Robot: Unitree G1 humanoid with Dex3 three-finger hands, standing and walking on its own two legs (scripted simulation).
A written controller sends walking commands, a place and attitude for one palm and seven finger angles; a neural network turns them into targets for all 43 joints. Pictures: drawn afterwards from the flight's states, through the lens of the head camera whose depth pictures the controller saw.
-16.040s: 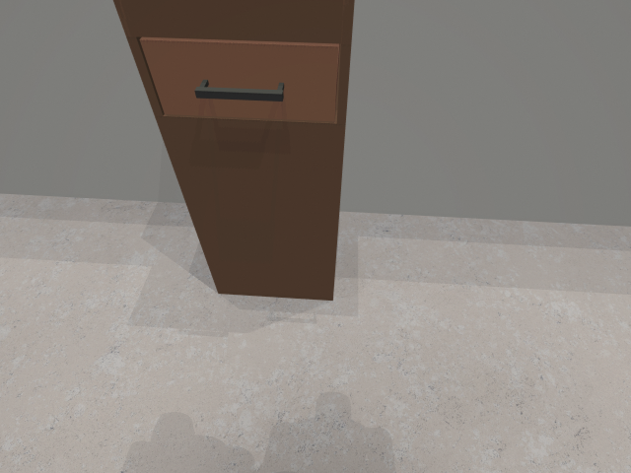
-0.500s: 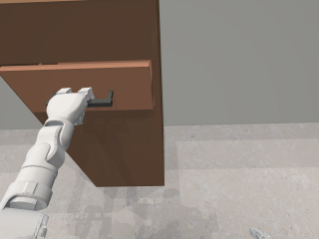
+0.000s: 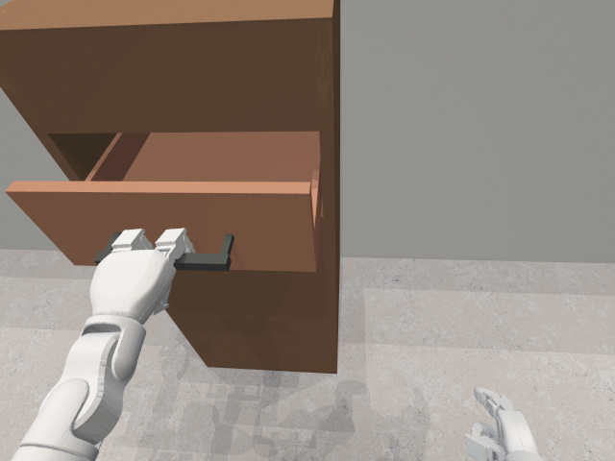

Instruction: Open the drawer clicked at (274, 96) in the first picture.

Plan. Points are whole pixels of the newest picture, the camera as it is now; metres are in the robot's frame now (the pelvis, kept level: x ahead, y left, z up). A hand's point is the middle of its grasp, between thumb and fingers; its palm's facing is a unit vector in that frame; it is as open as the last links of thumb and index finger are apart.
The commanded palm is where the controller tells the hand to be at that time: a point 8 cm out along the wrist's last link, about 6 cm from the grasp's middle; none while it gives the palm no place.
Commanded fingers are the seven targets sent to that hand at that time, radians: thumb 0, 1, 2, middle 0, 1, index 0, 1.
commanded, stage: pull the drawer open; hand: left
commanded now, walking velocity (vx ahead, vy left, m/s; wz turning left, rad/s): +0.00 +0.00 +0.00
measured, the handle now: (167, 250) +0.35 +0.23 +0.09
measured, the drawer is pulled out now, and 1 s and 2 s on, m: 0.12 0.26 0.30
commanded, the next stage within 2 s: open the thumb to release the handle in 1.20 s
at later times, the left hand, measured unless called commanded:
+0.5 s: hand (146, 324) +0.25 +0.23 +0.07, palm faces +0.00 -0.10 -1.00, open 5.7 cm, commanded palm +0.20 +0.24 +0.13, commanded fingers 0.00 0.90 0.90 -0.40 -1.35 -0.40 -1.35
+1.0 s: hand (114, 414) +0.15 +0.22 +0.07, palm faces +0.01 -0.12 -0.99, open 5.6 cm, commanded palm +0.09 +0.23 +0.13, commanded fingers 0.00 0.90 0.90 -0.40 -1.35 -0.40 -1.35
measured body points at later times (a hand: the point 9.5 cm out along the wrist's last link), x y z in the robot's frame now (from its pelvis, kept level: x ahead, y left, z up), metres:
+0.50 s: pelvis -0.01 -0.01 +0.00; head +0.02 -0.04 +0.45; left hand +0.25 +0.23 +0.12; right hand +0.16 -0.26 -0.11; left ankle -0.02 +0.11 -0.73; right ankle -0.06 -0.10 -0.73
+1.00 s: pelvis -0.01 +0.00 -0.01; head -0.01 -0.04 +0.44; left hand +0.15 +0.23 +0.12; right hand +0.22 -0.20 -0.09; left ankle -0.02 +0.11 -0.73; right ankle -0.06 -0.10 -0.73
